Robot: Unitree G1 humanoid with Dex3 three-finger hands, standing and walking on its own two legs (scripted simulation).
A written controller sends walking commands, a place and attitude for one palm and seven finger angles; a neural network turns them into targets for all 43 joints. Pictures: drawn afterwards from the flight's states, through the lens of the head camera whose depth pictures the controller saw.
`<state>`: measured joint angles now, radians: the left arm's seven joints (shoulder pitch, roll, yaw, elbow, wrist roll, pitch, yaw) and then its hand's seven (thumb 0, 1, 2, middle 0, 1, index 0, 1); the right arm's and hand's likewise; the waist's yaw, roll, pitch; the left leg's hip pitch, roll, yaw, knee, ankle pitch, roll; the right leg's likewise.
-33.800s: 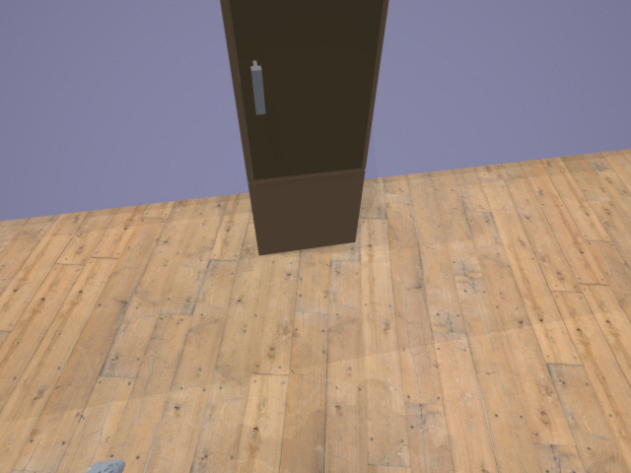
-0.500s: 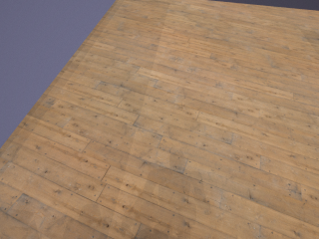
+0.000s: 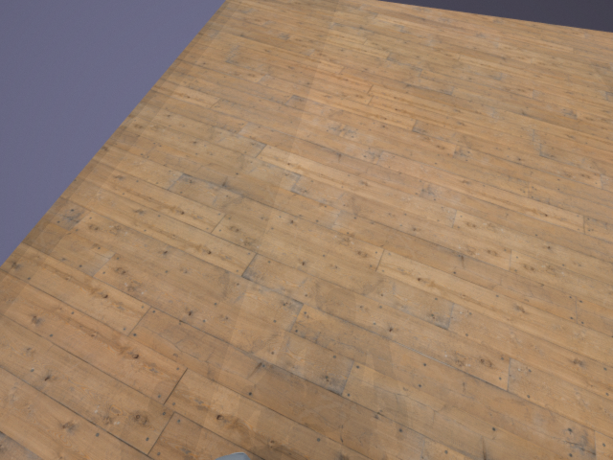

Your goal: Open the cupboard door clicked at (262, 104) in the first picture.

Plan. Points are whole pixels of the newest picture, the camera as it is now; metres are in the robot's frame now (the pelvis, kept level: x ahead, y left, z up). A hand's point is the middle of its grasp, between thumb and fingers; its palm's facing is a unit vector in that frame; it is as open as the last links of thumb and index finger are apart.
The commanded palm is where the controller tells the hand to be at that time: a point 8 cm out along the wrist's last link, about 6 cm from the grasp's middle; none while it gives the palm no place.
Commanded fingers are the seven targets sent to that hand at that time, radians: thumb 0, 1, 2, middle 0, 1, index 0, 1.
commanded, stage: turn to face it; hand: left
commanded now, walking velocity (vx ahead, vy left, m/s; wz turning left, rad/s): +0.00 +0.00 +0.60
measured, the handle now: out of the picture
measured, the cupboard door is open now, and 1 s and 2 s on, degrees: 42 42 42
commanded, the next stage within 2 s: none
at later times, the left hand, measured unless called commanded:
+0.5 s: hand out of the picture +0.11 +0.15 -0.14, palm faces +0.30 -0.91 -0.28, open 7.4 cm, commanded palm none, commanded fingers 0.00 0.90 0.90 -0.20 -0.30 -0.20 -0.30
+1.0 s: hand out of the picture +0.05 +0.15 -0.15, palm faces +0.58 -0.76 -0.30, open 7.4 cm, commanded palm none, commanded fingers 0.00 0.90 0.90 -0.20 -0.30 -0.20 -0.30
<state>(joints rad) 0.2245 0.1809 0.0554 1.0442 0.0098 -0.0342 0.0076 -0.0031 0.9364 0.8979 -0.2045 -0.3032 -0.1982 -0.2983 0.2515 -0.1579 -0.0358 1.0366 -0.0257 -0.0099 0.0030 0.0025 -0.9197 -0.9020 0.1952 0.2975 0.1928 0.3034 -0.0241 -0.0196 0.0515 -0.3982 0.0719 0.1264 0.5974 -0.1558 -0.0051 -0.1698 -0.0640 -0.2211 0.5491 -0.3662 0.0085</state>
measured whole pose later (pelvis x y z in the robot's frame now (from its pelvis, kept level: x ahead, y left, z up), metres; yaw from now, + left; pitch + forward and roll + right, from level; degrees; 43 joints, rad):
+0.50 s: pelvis +0.07 -0.07 +0.01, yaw +18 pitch +1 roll +2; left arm 0.17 0.19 0.05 0.89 0.02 0.00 0.02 0.00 0.91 0.90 -0.20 -0.30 -0.20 -0.30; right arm 0.16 -0.26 -0.09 0.94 -0.02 0.08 0.01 0.00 -0.91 -0.90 0.20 0.30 0.19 0.30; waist -0.03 0.01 0.07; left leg -0.51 0.02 0.04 1.07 -0.45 -0.06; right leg -0.25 -0.10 -0.14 0.54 -0.31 0.00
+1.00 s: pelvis +0.10 -0.09 +0.00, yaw +36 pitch +2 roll +1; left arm 0.17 0.25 0.07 0.85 0.01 0.03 0.00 0.00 0.91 0.90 -0.20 -0.30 -0.20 -0.30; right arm 0.16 -0.23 -0.06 0.90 -0.03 0.07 0.01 0.00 -0.90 -0.90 0.20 0.30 0.20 0.30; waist -0.01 0.02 0.08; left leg -0.38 -0.01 -0.08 0.61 -0.26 -0.03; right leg -0.33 -0.05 -0.03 0.61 -0.37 0.04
